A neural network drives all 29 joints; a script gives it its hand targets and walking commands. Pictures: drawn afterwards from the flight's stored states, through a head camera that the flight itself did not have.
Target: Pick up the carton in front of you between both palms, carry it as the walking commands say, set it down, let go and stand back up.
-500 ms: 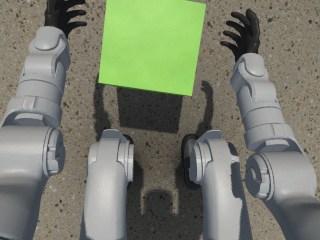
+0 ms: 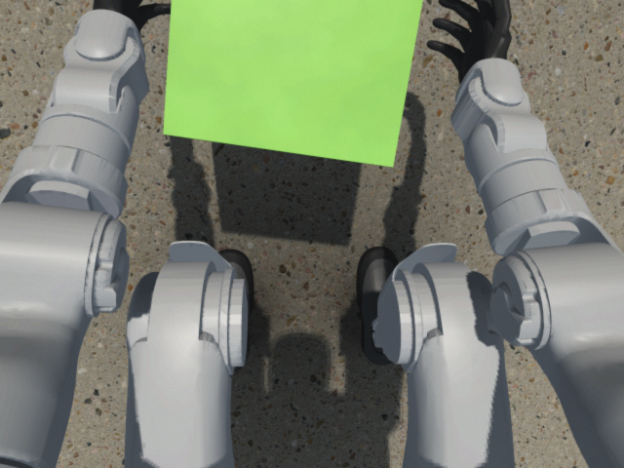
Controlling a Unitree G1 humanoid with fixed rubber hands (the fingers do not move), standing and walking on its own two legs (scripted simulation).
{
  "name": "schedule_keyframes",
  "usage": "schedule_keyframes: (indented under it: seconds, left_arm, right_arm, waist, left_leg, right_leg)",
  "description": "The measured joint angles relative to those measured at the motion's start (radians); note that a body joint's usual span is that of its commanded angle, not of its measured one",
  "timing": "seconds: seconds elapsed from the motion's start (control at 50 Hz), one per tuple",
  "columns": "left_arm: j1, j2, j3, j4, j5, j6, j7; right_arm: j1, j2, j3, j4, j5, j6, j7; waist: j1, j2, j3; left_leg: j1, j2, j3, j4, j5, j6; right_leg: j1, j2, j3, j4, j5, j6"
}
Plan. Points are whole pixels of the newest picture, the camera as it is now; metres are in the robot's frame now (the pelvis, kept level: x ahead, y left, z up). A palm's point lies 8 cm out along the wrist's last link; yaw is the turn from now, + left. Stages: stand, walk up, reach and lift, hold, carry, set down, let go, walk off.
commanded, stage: reach and lift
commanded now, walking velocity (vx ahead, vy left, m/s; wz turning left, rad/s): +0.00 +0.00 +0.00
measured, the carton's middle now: (291, 66) +0.51 +0.05 -0.25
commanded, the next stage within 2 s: none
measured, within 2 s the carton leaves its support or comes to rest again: leaves its support in 0.56 s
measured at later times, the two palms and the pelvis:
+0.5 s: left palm (146, 9) +0.53 +0.19 -0.17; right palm (454, 46) +0.52 -0.11 -0.16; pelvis +0.00 +0.00 +0.00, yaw +0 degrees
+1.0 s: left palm out of the picture +0.48 +0.19 +0.00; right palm (567, 30) +0.49 -0.11 +0.00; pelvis +0.00 -0.01 +0.07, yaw +4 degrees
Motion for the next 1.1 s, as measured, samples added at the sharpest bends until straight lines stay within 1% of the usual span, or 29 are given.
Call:
schedule_keyframes:
  seconds: [0.14,0.22,0.28,0.32,0.36,0.4,0.42,0.48,0.54,0.6,0.7,0.76,0.8,0.84,0.98,1.04,1.1]
  left_arm:
    - [-0.008,-0.013,-0.002,0.032,0.005,-0.001,-0.002]
    - [-0.024,-0.029,-0.029,0.036,-0.001,-0.005,-0.001]
    - [-0.044,-0.048,-0.037,0.041,0.004,-0.010,0.010]
    - [-0.058,-0.055,-0.043,0.055,0.009,-0.008,0.020]
    - [-0.076,-0.060,-0.055,0.075,0.004,-0.006,0.028]
    - [-0.097,-0.065,-0.050,0.100,0.017,0.008,0.028]
    - [-0.104,-0.071,-0.041,0.107,0.030,0.018,0.018]
    - [-0.103,-0.083,-0.004,0.103,0.068,0.051,0.017]
    - [-0.079,-0.097,0.013,0.068,0.084,0.084,0.025]
    - [-0.028,-0.113,0.011,0.004,0.084,0.109,0.040]
    - [0.087,-0.143,0.036,-0.156,0.098,0.158,0.052]
    - [0.157,-0.168,0.073,-0.250,0.122,0.201,0.047]
    - [0.197,-0.191,0.113,-0.291,0.150,0.228,0.036]
    - [0.223,-0.218,0.164,-0.305,0.187,0.251,0.025]
    - [0.269,-0.295,0.324,-0.288,0.344,0.302,-0.020]
    - [0.289,-0.322,0.363,-0.300,0.390,0.309,-0.030]
    - [0.315,-0.343,0.382,-0.325,0.414,0.313,-0.035]
  right_arm:
    - [-0.005,0.025,-0.032,0.026,-0.040,-0.008,0.001]
    - [-0.028,0.033,-0.020,0.033,-0.037,-0.014,0.000]
    - [-0.061,0.054,-0.012,0.044,-0.043,-0.018,0.000]
    - [-0.079,0.068,-0.038,0.058,-0.057,-0.022,-0.031]
    - [-0.084,0.076,-0.068,0.065,-0.068,-0.025,-0.046]
    - [-0.087,0.084,-0.109,0.065,-0.094,-0.016,-0.048]
    - [-0.088,0.086,-0.131,0.061,-0.110,-0.006,-0.046]
    - [-0.082,0.092,-0.181,0.040,-0.153,0.032,-0.033]
    - [-0.059,0.095,-0.200,0.007,-0.174,0.068,-0.026]
    - [-0.014,0.106,-0.204,-0.056,-0.167,0.092,-0.038]
    - [0.113,0.148,-0.223,-0.222,-0.157,0.125,-0.041]
    - [0.191,0.184,-0.243,-0.317,-0.179,0.156,-0.043]
    - [0.229,0.208,-0.265,-0.358,-0.207,0.180,-0.036]
    - [0.251,0.232,-0.299,-0.374,-0.247,0.203,-0.024]
    - [0.278,0.293,-0.422,-0.363,-0.414,0.266,0.028]
    - [0.293,0.305,-0.444,-0.373,-0.452,0.279,0.044]
    - [0.313,0.312,-0.448,-0.391,-0.470,0.287,0.054]
  waist:
    - [0.000,0.008,-0.022]
    - [0.001,0.006,-0.011]
    - [0.004,0.003,0.001]
    - [0.007,0.002,0.004]
    - [0.011,-0.001,0.006]
    - [0.014,-0.003,0.007]
    - [0.016,-0.002,0.006]
    - [0.018,0.000,-0.005]
    - [0.016,-0.006,-0.019]
    - [0.015,-0.018,-0.048]
    - [0.013,-0.026,-0.115]
    - [0.016,-0.023,-0.166]
    - [0.019,-0.017,-0.207]
    - [0.022,-0.009,-0.250]
    - [0.021,0.023,-0.382]
    - [0.022,0.028,-0.415]
    - [0.022,0.029,-0.438]
  left_leg:
    - [-0.004,-0.006,0.000,-0.016,0.011,-0.001]
    - [-0.002,-0.006,-0.002,-0.024,0.019,-0.002]
    - [0.002,-0.006,-0.004,-0.030,0.024,-0.004]
    - [0.002,-0.008,-0.005,-0.034,0.027,-0.005]
    - [0.004,-0.009,-0.006,-0.035,0.029,-0.006]
    - [0.005,-0.008,-0.005,-0.031,0.027,-0.006]
    - [0.005,-0.009,-0.004,-0.027,0.026,-0.006]
    - [-0.001,-0.008,0.001,-0.011,0.019,-0.003]
    - [-0.002,-0.010,0.005,0.005,0.009,-0.003]
    - [-0.004,-0.013,0.004,0.016,-0.001,-0.008]
    - [0.004,-0.038,-0.006,-0.001,0.000,-0.028]
    - [0.027,-0.055,-0.014,-0.031,0.007,-0.040]
    - [0.049,-0.064,-0.019,-0.059,0.012,-0.045]
    - [0.073,-0.073,-0.023,-0.093,0.018,-0.049]
    - [0.156,-0.093,-0.038,-0.240,0.052,-0.052]
    - [0.192,-0.095,-0.041,-0.300,0.064,-0.051]
    - [0.229,-0.095,-0.043,-0.354,0.073,-0.050]
  right_leg:
    - [-0.001,-0.006,-0.001,-0.013,0.005,-0.002]
    - [0.001,-0.005,-0.002,-0.021,0.013,-0.003]
    - [0.004,-0.001,-0.002,-0.028,0.019,-0.003]
    - [0.005,0.000,-0.002,-0.031,0.022,-0.002]
    - [0.006,0.004,-0.001,-0.033,0.023,-0.002]
    - [0.006,0.009,0.002,-0.028,0.023,-0.001]
    - [0.005,0.012,0.004,-0.024,0.021,0.000]
    - [-0.003,0.022,0.013,-0.007,0.015,0.008]
    - [-0.005,0.028,0.020,0.013,0.004,0.013]
    - [-0.010,0.040,0.026,0.025,-0.005,0.018]
    - [-0.001,0.054,0.037,0.016,-0.013,0.027]
    - [0.023,0.054,0.039,-0.009,-0.014,0.025]
    - [0.046,0.052,0.039,-0.033,-0.014,0.021]
    - [0.072,0.049,0.039,-0.064,-0.012,0.017]
    - [0.161,0.048,0.042,-0.207,0.010,0.004]
    - [0.196,0.053,0.047,-0.266,0.023,0.003]
    - [0.232,0.057,0.054,-0.319,0.033,0.003]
